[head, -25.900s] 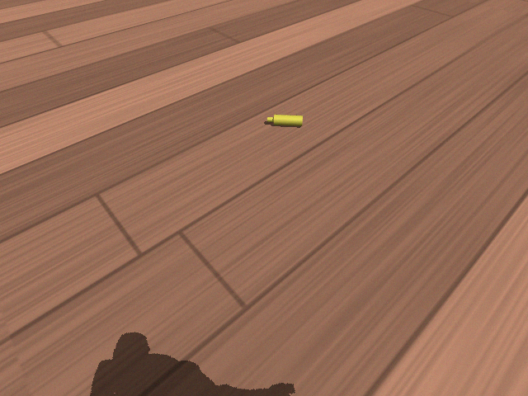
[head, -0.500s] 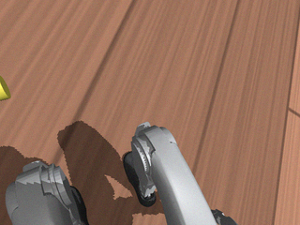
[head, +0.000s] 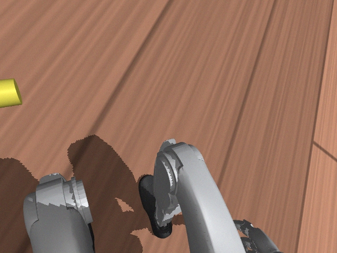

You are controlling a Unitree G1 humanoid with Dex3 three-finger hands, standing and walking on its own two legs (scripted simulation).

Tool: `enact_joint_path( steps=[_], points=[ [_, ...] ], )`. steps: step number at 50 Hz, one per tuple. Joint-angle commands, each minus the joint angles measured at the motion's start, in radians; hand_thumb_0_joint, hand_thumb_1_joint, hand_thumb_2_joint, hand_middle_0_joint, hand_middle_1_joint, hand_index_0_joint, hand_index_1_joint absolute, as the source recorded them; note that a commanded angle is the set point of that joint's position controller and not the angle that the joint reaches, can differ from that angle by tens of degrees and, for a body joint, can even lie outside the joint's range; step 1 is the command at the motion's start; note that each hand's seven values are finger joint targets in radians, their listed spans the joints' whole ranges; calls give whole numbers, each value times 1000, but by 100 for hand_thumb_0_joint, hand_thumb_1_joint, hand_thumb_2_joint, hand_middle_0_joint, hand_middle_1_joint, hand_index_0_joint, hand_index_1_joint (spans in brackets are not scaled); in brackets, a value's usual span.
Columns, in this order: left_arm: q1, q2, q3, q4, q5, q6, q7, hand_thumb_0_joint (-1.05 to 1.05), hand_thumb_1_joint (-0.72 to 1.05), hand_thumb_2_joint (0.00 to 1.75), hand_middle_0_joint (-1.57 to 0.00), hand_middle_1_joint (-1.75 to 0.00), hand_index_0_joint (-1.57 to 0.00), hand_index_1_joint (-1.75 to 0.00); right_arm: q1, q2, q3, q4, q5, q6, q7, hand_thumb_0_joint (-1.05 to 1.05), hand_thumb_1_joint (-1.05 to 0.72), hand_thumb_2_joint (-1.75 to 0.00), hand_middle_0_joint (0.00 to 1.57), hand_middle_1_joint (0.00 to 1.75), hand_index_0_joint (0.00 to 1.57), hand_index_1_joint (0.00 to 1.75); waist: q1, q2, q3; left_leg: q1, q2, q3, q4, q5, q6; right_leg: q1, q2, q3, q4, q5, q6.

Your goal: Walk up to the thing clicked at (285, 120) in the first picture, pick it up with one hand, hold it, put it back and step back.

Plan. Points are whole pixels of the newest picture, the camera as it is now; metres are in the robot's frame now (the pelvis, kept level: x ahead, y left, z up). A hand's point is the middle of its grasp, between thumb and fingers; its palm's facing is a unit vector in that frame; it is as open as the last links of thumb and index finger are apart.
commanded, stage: close in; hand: left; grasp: from above
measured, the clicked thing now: out of the picture +0.51 +0.36 -0.30
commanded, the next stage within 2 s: rest palm in 0.02 s
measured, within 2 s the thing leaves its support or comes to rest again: neither
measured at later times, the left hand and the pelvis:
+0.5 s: hand out of the picture +0.49 +0.32 -0.24, palm faces -0.48 -0.09 -0.87, open 14.3 cm; pelvis -0.01 -0.01 -0.01, yaw -1 degrees
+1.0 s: hand out of the picture +0.49 +0.33 -0.27, palm faces -0.49 -0.12 -0.86, open 14.2 cm; pelvis +0.00 +0.00 -0.02, yaw -3 degrees
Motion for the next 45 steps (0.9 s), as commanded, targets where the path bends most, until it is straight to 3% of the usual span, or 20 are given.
enact_joint_path(
  steps=[1, 4, 8, 10, 16, 17, 23, 24, 25, 27, 30, 32, 34, 35, 36, 38, 40, 45],
  points=[
    [-301, 198, 41, -96, -21, 50, 42, 0, -54, 98, -8, -103, -8, -102, 248, -296, -76, 12, 11, 8, -4, 0, -90, -90, 20, 30, 20, 30, -43, 523, -605, 616, 29, 8, -297, 347, -33, 267, 32, -53, -144, 281, -68],
    [-315, 212, 55, -80, -44, 56, 39, 0, -54, 98, -8, -103, -8, -102, 256, -307, -67, -9, 11, -3, -6, 0, -90, -90, 20, 30, 20, 30, -72, 453, -599, 569, 26, 18, -267, 323, -22, 306, 35, -47, -162, 273, -66],
    [-298, 264, 65, -64, -43, 35, 29, 0, -58, 103, -7, -101, -6, -103, 247, -293, -40, -8, 8, -17, -12, 0, -90, -90, 20, 30, 20, 30, -62, 420, -607, 482, 20, 54, -237, 264, -8, 387, 49, -32, -173, 237, -64],
    [-290, 279, 67, -35, -40, 18, 34, 0, -58, 103, -7, -101, -5, -103, 242, -298, -28, -14, 6, -23, -14, 0, -90, -90, 20, 30, 20, 30, -72, 421, -575, 467, 21, 52, -243, 220, -9, 380, 50, -35, -176, 194, -65],
    [-298, 343, 72, -21, -23, -35, 79, 0, -58, 103, -6, -100, -5, -102, 238, -302, 3, 8, -8, -38, -23, 0, -90, -90, 20, 30, 20, 30, -70, 466, -583, 484, 31, 44, -233, 178, -11, 394, 59, -47, -167, 167, -63],
    [-313, 364, 81, -48, -20, -42, 92, 0, -59, 104, -7, -99, -5, -101, 237, -307, 5, 10, -10, -39, -26, 0, -90, -90, 20, 30, 20, 30, -63, 474, -616, 507, 33, 42, -228, 197, -12, 401, 60, -49, -165, 185, -62],
    [-288, 355, 72, -5, -7, -45, 146, 0, -60, 105, -7, -97, -4, -99, 234, -314, 17, 25, -24, -64, -32, 0, -90, -90, 20, 30, 20, 30, -82, 493, -564, 499, 37, 34, -208, 221, -13, 381, 62, -60, -144, 213, -62],
    [-304, 370, 86, -20, -4, -43, 157, 0, -59, 105, -7, -96, -4, -98, 240, -326, 13, 29, -26, -67, -33, 0, -90, -90, 20, 30, 20, 30, -88, 500, -567, 521, 39, 24, -211, 241, -20, 371, 59, -70, -142, 228, -62],
    [-272, 344, 71, 20, -3, -34, 157, 0, -60, 105, -7, -96, -4, -98, 236, -330, 14, 29, -25, -73, -31, 0, -90, -90, 20, 30, 20, 30, -91, 499, -534, 531, 41, 17, -205, 255, -23, 331, 58, -72, -133, 231, -65],
    [-297, 360, 80, -13, -1, -29, 169, 0, -59, 105, -7, -96, -4, -98, 236, -335, 16, 29, -29, -83, -29, 0, -90, -90, 20, 30, 20, 30, -93, 544, -570, 592, 47, 2, -209, 313, -32, 336, 57, -80, -122, 269, -66],
    [-282, 353, 78, 19, 0, -10, 176, 0, -57, 104, -9, -95, -6, -98, 229, -339, 14, 31, -34, -94, -22, 0, -90, -90, 20, 30, 20, 30, -99, 532, -545, 561, 49, 3, -196, 318, -31, 338, 59, -83, -123, 275, -64],
    [-278, 344, 67, 31, -4, 1, 176, 0, -57, 104, -8, -96, -6, -98, 227, -337, 16, 29, -33, -101, -18, 0, -90, -90, 20, 30, 20, 30, -98, 529, -530, 540, 46, 12, -197, 290, -26, 351, 64, -81, -126, 264, -65],
    [-258, 369, 93, 35, 0, 13, 171, 0, -57, 103, -8, -95, -6, -98, 217, -352, 14, 18, -36, -109, -15, 0, -90, -90, 20, 30, 20, 30, -96, 532, -507, 545, 52, 4, -193, 299, -33, 328, 58, -84, -125, 260, -67],
    [-285, 363, 73, -6, -2, 12, 168, 0, -57, 103, -10, -94, -7, -97, 218, -345, 19, 22, -36, -109, -14, 0, -90, -90, 20, 30, 20, 30, -95, 549, -534, 553, 51, 10, -187, 315, -30, 351, 64, -84, -126, 274, -67],
    [-261, 391, 107, 24, -1, 18, 170, 0, -57, 102, -9, -94, -7, -97, 225, -360, 14, 16, -38, -109, -14, 0, -90, -90, 20, 30, 20, 30, -103, 532, -533, 560, 52, 4, -182, 323, -31, 355, 58, -82, -128, 276, -65],
    [-251, 358, 92, 12, -11, 22, 165, 0, -57, 103, -9, -95, -6, -98, 221, -349, 19, 6, -39, -110, -10, 0, -90, -90, 20, 30, 20, 30, -103, 530, -537, 558, 52, 7, -183, 338, -30, 375, 60, -80, -128, 289, -63],
    [-221, 375, 116, 41, -11, 23, 159, 0, -56, 101, -9, -96, -7, -98, 222, -364, 18, 11, -42, -110, -8, 0, -90, -90, 20, 30, 20, 30, -114, 509, -471, 525, 54, -2, -181, 310, -34, 345, 57, -87, -132, 261, -67],
    [-238, 406, 135, -26, -16, 3, 145, 0, -56, 101, -9, -96, -7, -98, 217, -371, 23, -5, -49, -104, -6, 0, -90, -90, 20, 30, 20, 30, -114, 549, -520, 600, 65, -27, -189, 347, -47, 346, 52, -96, -126, 265, -67]
  ],
)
